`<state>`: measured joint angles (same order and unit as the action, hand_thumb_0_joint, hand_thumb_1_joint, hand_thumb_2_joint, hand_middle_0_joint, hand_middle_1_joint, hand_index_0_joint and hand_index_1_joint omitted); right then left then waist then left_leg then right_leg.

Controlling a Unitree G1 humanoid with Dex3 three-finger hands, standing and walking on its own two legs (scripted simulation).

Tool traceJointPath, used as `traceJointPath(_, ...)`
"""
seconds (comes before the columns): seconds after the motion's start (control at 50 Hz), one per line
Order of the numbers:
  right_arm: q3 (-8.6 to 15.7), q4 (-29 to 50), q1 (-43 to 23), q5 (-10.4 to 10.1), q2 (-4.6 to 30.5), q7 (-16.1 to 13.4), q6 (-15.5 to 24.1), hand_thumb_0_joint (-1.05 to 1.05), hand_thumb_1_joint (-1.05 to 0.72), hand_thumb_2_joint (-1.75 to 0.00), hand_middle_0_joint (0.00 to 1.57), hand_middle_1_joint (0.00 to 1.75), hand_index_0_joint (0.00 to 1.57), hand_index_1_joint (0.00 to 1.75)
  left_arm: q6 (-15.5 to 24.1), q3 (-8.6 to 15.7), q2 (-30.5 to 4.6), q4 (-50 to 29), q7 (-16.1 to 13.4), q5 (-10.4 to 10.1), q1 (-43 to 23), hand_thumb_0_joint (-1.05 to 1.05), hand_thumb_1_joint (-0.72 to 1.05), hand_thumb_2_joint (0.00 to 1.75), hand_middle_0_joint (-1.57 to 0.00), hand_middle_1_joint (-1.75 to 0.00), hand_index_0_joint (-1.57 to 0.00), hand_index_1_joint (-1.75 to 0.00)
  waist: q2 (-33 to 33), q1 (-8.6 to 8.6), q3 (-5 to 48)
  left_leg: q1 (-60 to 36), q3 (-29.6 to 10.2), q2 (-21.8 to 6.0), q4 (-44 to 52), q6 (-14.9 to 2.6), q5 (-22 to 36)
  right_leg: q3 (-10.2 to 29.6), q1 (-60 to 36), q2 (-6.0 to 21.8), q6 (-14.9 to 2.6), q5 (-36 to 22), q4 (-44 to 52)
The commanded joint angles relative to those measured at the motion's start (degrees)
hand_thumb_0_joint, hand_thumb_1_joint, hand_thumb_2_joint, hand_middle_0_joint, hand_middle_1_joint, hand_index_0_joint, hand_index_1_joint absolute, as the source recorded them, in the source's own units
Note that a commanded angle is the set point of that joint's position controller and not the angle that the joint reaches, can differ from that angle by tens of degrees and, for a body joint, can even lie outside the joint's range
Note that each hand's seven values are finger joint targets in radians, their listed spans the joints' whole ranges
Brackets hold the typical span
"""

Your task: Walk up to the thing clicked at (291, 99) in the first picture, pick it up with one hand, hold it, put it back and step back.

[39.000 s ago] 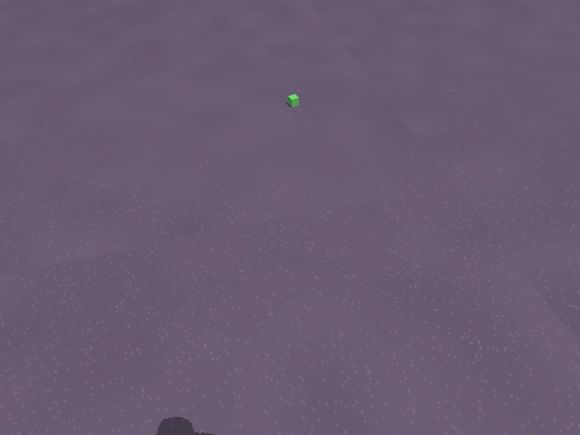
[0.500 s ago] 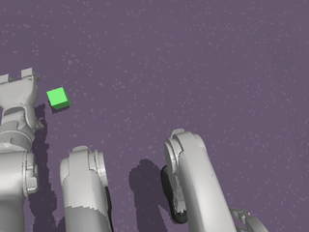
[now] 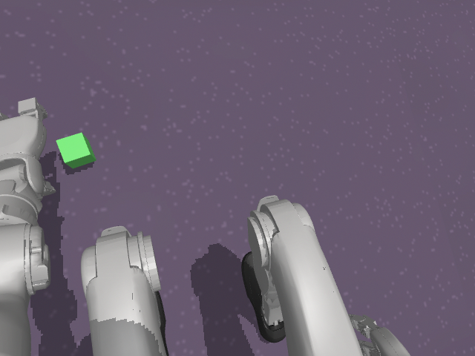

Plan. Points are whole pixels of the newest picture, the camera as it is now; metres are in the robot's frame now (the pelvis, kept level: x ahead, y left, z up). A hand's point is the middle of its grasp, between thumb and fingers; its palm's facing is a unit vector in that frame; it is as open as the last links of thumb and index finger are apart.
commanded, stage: rise first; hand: left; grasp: from above
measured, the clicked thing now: (77, 150) +0.51 +0.26 -0.30
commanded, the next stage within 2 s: approach in 1.20 s
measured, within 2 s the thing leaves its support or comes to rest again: neither
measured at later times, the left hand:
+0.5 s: hand (34, 152) +0.47 +0.30 -0.19, palm faces -0.42 -0.14 -0.90, open 14.3 cm
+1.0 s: hand (26, 153) +0.47 +0.30 -0.17, palm faces -0.42 -0.14 -0.90, open 14.3 cm
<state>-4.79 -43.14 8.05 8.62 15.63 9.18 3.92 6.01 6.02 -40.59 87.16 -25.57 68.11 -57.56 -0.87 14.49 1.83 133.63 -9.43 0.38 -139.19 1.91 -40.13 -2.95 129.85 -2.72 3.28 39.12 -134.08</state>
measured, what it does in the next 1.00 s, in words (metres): stands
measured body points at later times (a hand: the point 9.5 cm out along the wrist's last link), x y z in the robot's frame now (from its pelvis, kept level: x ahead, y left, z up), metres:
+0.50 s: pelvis +0.00 +0.00 +0.00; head +0.25 +0.08 +0.36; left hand +0.49 +0.30 -0.14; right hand +0.03 -0.27 -0.10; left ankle +0.07 +0.13 -0.29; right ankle +0.10 -0.13 -0.29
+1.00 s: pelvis +0.00 +0.00 +0.00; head +0.24 +0.08 +0.37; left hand +0.48 +0.31 -0.12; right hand +0.04 -0.26 -0.10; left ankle +0.07 +0.13 -0.29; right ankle +0.10 -0.13 -0.29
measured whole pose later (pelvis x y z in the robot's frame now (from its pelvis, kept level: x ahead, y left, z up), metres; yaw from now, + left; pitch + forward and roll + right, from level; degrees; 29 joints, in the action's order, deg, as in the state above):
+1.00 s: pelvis +0.00 +0.00 +0.00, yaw -1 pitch +34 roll -9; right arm -6.9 -41.6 9.3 8.7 16.2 9.9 3.7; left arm 5.8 6.0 -44.0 88.2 -23.6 68.1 -59.4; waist -0.9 16.0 1.4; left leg 134.2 -10.1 0.5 -139.7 1.7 -39.5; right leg -3.7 129.8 -2.7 3.2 38.4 -133.9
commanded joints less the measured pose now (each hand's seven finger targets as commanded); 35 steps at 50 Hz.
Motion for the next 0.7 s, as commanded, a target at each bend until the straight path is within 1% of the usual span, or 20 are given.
traceJointPath(0.0, 4.1, -0.26, 12.54, -0.13, 14.48, -0.47, 0.46, 0.0, -0.9, -0.9, 0.2, 0.3, 0.2, 0.3, -0.53, 0.01, -12.69, -5.86, -2.38, -0.45, -17.93, 0.0, -0.56, 1.01, -0.08, -0.97, -0.07, -0.98, 17.12, 1.18, 38.61, -28.44, 6.95, -0.1, 13.76, -3.32, 11.39, -6.76, -20.31, -0.67, -5.16, -13.9, 12.58)
traceJointPath(0.04, 3.87, -0.08, 12.56, -0.11, 14.77, -0.56, 0.4, 0.0, -0.9, -0.9, 0.2, 0.3, 0.2, 0.3, -0.27, 0.41, -14.28, -7.03, -2.44, -0.23, -19.89, 0.0, -0.57, 1.02, -0.09, -0.96, -0.07, -0.98, 18.26, 1.22, 39.3, -28.09, 6.76, -0.02, 13.84, -3.27, 10.86, -6.86, -20.5, -0.87, -5.22, -13.45, 12.48)
traceJointPath(0.1, 3.57, 0.09, 12.94, 0.06, 15.32, -0.51, 0.57, 0.0, -0.9, -0.9, 0.2, 0.3, 0.2, 0.3, -0.29, 1.04, -15.0, -5.63, -2.43, -0.37, -19.5, 0.0, -0.57, 1.03, -0.08, -0.96, -0.06, -0.98, 16.37, 1.44, 37.25, -26.51, 6.73, -0.01, 13.62, -3.57, 9.35, -6.98, -19.84, -0.76, -5.06, -12.03, 12.77)
traceJointPath(0.12, 3.42, 0.41, 12.42, 0.04, 15.26, -0.46, 0.53, 0.0, -0.9, -0.9, 0.2, 0.3, 0.2, 0.3, -0.22, 1.0, -15.71, -5.72, -2.4, -0.34, -19.71, 0.0, -0.57, 1.02, -0.08, -0.97, -0.07, -0.98, 18.03, 1.53, 37.31, -26.75, 6.54, -0.08, 13.99, -3.39, 9.06, -7.17, -19.3, -0.85, -5.23, -11.53, 12.46)
traceJointPath(0.16, 3.33, 0.36, 12.48, 0.12, 15.09, -0.5, 0.62, 0.0, -0.9, -0.9, 0.2, 0.3, 0.2, 0.3, -0.22, 0.17, -14.36, -5.52, -2.35, 0.19, -19.27, 0.0, -0.58, 1.03, -0.08, -0.96, -0.06, -0.98, 18.72, 1.71, 37.91, -28.83, 6.33, -0.16, 13.98, -3.09, 10.06, -7.4, -19.08, -0.89, -5.36, -12.45, 12.13)
traceJointPath(0.18, 3.19, 0.38, 13.02, 0.04, 15.53, -0.52, 0.6, 0.0, -0.9, -0.9, 0.2, 0.3, 0.2, 0.3, -0.12, 0.49, -14.98, -6.07, -2.34, 0.14, -20.57, 0.0, -0.57, 1.03, -0.08, -0.96, -0.06, -0.98, 18.57, 2.3, 38.23, -28.23, 6.34, -0.08, 13.64, -3.22, 10.36, -7.45, -19.22, -0.85, -5.23, -12.87, 12.17)
traceJointPath(0.22, 3.11, 0.45, 12.79, 0.12, 15.35, -0.45, 0.7, 0.0, -0.9, -0.9, 0.2, 0.3, 0.2, 0.3, -0.11, 0.46, -15.54, -5.01, -2.2, -0.18, -19.7, 0.0, -0.57, 1.03, -0.08, -0.97, -0.06, -0.98, 17.67, 2.21, 37.06, -26.78, 6.47, -0.1, 13.19, -3.44, 10.08, -7.2, -19.79, -0.88, -5.08, -12.85, 12.36)
traceJointPath(0.24, 2.99, 0.36, 12.89, 0.1, 15.42, -0.44, 0.54, 0.0, -0.9, -0.9, 0.2, 0.3, 0.2, 0.3, -0.1, 1.2, -16.66, -6.02, -2.42, -0.04, -19.82, 0.0, -0.58, 1.04, -0.08, -0.97, -0.06, -0.98, 18.67, 1.23, 38.59, -27.56, 6.58, 0.0, 13.67, -3.25, 10.58, -7.12, -20.47, -0.91, -5.23, -13.1, 12.2)
traceJointPath(0.26, 2.94, 0.47, 13.06, 0.14, 15.71, -0.55, 0.54, 0.0, -0.9, -0.9, 0.2, 0.3, 0.2, 0.3, -0.31, 1.58, -17.18, -5.79, -2.47, 0.23, -20.03, 0.0, -0.58, 1.04, -0.08, -0.96, -0.06, -0.98, 19.25, 1.57, 38.63, -28.2, 6.41, -0.05, 13.67, -3.19, 10.87, -7.37, -19.76, -0.8, -5.18, -13.32, 11.88)
traceJointPath(0.32, 2.76, 0.28, 13.1, 0.3, 15.37, -0.27, 0.69, 0.0, -0.9, -0.9, 0.2, 0.3, 0.2, 0.3, -0.6, -0.14, -14.91, -4.44, -2.15, -0.06, -20.56, 0.0, -0.58, 1.03, -0.08, -0.96, -0.06, -0.98, 18.04, 2.95, 37.0, -27.77, 6.27, -0.25, 12.71, -3.33, 10.83, -7.39, -19.47, -1.04, -5.12, -13.79, 12.18)
traceJointPath(0.34, 2.63, 0.32, 13.65, 0.33, 15.71, -0.23, 0.74, 0.0, -0.9, -0.9, 0.2, 0.3, 0.2, 0.3, -0.52, 0.72, -16.68, -5.87, -2.16, -0.1, -21.59, 0.0, -0.57, 1.03, -0.08, -0.97, -0.06, -0.99, 18.27, 2.74, 37.37, -27.25, 6.41, -0.21, 12.58, -3.45, 11.33, -7.24, -20.41, -1.01, -4.96, -14.31, 12.4)
traceJointPath(0.38, 2.62, 0.47, 13.68, 0.51, 15.76, -0.13, 0.78, 0.0, -0.9, -0.9, 0.2, 0.3, 0.2, 0.3, -0.61, 0.7, -16.22, -5.02, -1.9, -0.25, -19.71, 0.0, -0.56, 1.02, -0.09, -0.96, -0.07, -0.97, 19.38, 2.42, 37.15, -27.55, 6.39, -0.21, 13.08, -3.28, 11.55, -7.39, -20.63, -0.91, -5.01, -14.36, 12.04)
traceJointPath(0.42, 2.47, 0.44, 13.52, 0.41, 15.98, -0.09, 0.66, 0.0, -0.89, -0.9, 0.2, 0.3, 0.2, 0.3, -0.53, 0.67, -16.97, -6.16, -1.66, 0.05, -20.68, 0.0, -0.57, 1.03, -0.09, -0.95, -0.07, -0.97, 20.07, 2.36, 38.65, -28.99, 5.9, -0.26, 13.4, -3.01, 11.77, -7.88, -19.99, -0.99, -5.24, -14.05, 11.62)
traceJointPath(0.44, 2.68, 0.74, 13.48, 0.24, 16.04, -0.02, 0.7, 0.0, -0.89, -0.9, 0.2, 0.3, 0.2, 0.3, -0.73, 0.76, -16.76, -4.7, -1.51, -0.03, -19.83, 0.0, -0.56, 1.02, -0.09, -0.95, -0.07, -0.96, 19.62, 2.57, 37.46, -29.06, 5.84, -0.3, 13.25, -3.03, 11.53, -7.89, -18.97, -0.97, -5.3, -13.91, 11.44)
traceJointPath(0.46, 2.54, 0.85, 13.54, 0.28, 15.97, 0.05, 0.65, 0.0, -0.9, -0.9, 0.2, 0.3, 0.2, 0.3, -0.47, 0.74, -17.19, -6.77, -1.41, -0.26, -20.95, 0.0, -0.57, 1.02, -0.09, -0.96, -0.07, -0.98, 20.5, 2.44, 37.79, -28.33, 6.05, -0.2, 13.48, -3.08, 11.31, -7.71, -19.94, -0.99, -5.24, -13.77, 11.76)
traceJointPath(0.5, 2.63, 0.87, 13.21, 0.18, 15.91, 0.17, 0.39, 0.0, -0.89, -0.9, 0.2, 0.3, 0.2, 0.3, -0.59, 0.95, -16.96, -7.1, -1.23, -0.15, -18.98, 0.0, -0.58, 1.04, -0.09, -0.94, -0.07, -0.97, 20.93, 1.35, 39.45, -29.45, 5.99, -0.14, 13.87, -2.84, 12.07, -7.89, -20.17, -1.04, -5.38, -14.16, 11.29)
traceJointPath(0.56, 2.65, 0.86, 13.77, 0.09, 15.9, 0.27, 0.29, 0.0, -0.89, -0.9, 0.2, 0.3, 0.2, 0.3, -0.69, 0.79, -16.4, -6.68, -1.2, -0.4, -19.75, 0.0, -0.58, 1.04, -0.08, -0.95, -0.06, -0.97, 19.44, 2.5, 38.41, -28.2, 6.02, -0.15, 13.43, -3.13, 11.87, -7.76, -20.35, -0.96, -5.14, -14.55, 11.81)
traceJointPath(0.6, 2.55, 0.79, 13.54, 0.03, 15.63, 0.15, 0.15, 0.0, -0.9, -0.9, 0.2, 0.3, 0.2, 0.3, -0.52, 0.9, -17.25, -8.21, -1.32, -0.25, -20.74, 0.0, -0.59, 1.04, -0.08, -0.96, -0.06, -0.98, 20.59, 2.09, 39.12, -28.19, 6.22, -0.17, 13.44, -3.13, 11.64, -7.54, -20.64, -1.09, -5.13, -14.34, 12.0)
traceJointPath(0.62, 2.47, 0.87, 13.61, 0.0, 15.73, 0.23, 0.13, 0.0, -0.9, -0.9, 0.2, 0.3, 0.2, 0.3, -0.7, 1.35, -17.78, -6.51, -1.4, -0.09, -19.37, 0.0, -0.58, 1.03, -0.08, -0.96, -0.06, -0.98, 19.75, 1.8, 38.85, -27.87, 6.13, -0.16, 13.55, -3.14, 11.9, -7.64, -20.7, -1.11, -5.17, -14.37, 11.79)
traceJointPath(0.68, 2.38, 0.72, 13.81, 0.31, 15.39, 0.4, 0.25, 0.0, -0.89, -0.9, 0.2, 0.3, 0.2, 0.3, -0.83, -0.42, -14.61, -5.42, -0.79, -0.3, -19.67, 0.0, -0.57, 1.03, -0.1, -0.95, -0.07, -0.97, 18.17, 3.22, 36.5, -26.87, 6.19, -0.24, 13.12, -3.38, 11.05, -7.48, -20.52, -1.15, -5.0, -14.01, 12.55)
